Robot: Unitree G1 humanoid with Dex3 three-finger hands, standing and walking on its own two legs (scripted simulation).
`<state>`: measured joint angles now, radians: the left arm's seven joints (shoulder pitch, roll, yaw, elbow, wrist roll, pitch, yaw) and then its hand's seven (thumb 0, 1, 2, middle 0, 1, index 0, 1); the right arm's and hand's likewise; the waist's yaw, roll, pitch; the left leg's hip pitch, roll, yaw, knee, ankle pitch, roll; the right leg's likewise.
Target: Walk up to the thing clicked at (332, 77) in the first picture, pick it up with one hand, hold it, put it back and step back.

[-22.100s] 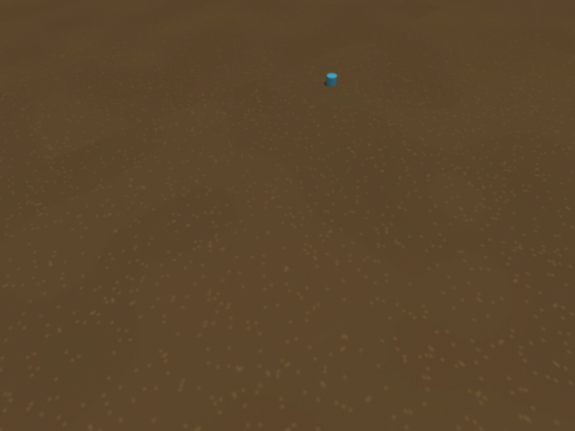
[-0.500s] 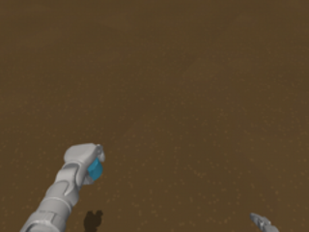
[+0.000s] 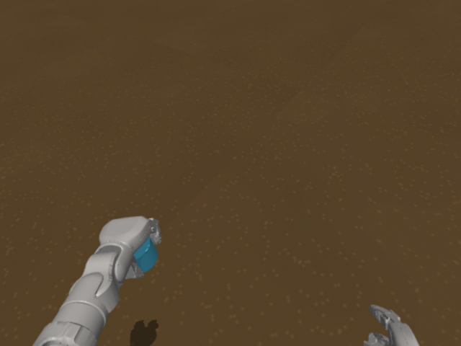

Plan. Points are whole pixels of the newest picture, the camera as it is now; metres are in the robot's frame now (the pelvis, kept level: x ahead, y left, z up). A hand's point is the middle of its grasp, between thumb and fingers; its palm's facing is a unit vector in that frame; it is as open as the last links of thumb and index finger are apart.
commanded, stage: hold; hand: left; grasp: from above
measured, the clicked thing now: (137, 251) +0.31 +0.23 -0.06
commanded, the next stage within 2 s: crouch in 0.86 s
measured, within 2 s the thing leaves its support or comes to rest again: neither
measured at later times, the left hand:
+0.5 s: hand (131, 256) +0.29 +0.22 -0.03, palm faces -0.44 -0.07 -0.89, open 9.0 cm
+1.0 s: hand (133, 249) +0.30 +0.22 -0.03, palm faces -0.45 -0.07 -0.89, open 9.0 cm
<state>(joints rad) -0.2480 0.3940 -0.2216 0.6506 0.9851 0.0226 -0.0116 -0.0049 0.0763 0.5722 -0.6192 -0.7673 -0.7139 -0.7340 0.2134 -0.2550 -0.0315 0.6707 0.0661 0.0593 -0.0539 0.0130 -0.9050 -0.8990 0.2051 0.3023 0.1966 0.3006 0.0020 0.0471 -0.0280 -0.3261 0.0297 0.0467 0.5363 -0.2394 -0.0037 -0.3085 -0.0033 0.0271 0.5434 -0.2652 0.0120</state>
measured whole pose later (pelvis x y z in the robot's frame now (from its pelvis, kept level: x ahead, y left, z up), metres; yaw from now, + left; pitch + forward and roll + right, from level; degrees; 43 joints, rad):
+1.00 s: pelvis +0.02 +0.00 +0.01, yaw +0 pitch +1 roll +0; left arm -0.23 0.39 -0.23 0.61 0.98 0.03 -0.05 0.00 0.05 0.62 -0.61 -0.79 -0.71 -0.75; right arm 0.20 -0.25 -0.03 0.66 0.08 0.09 -0.06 0.01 -0.91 -0.90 0.20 0.30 0.20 0.30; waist 0.01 0.04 -0.02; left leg -0.25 0.02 0.05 0.46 -0.23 0.00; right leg -0.23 -0.01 0.03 0.47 -0.25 0.02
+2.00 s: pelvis -0.07 +0.01 -0.28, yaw -1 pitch +36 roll -5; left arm -0.73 0.50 -0.04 1.26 1.18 -0.11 0.38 0.00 0.06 0.57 -0.63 -0.76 -0.74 -0.71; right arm 0.19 -0.22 -0.03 0.77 -0.07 -0.06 0.01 0.01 -0.90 -0.90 0.21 0.30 0.20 0.30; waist -0.15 0.03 -0.20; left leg -1.90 0.03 -0.05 1.87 -0.60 0.02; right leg -1.82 0.00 -0.04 1.84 -0.64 0.03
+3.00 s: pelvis -0.08 +0.00 -0.42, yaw -5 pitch +34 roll -6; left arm -0.90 0.68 0.09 1.46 1.24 -0.19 0.44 -0.01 0.08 0.53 -0.66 -0.71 -0.77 -0.68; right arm 0.14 -0.25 0.02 0.81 -0.15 -0.09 0.12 0.01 -0.91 -0.90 0.21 0.30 0.20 0.30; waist -0.20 -0.01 -0.07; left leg -2.30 0.05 -0.13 2.35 -0.65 -0.01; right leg -2.21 0.04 -0.08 2.30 -0.68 0.02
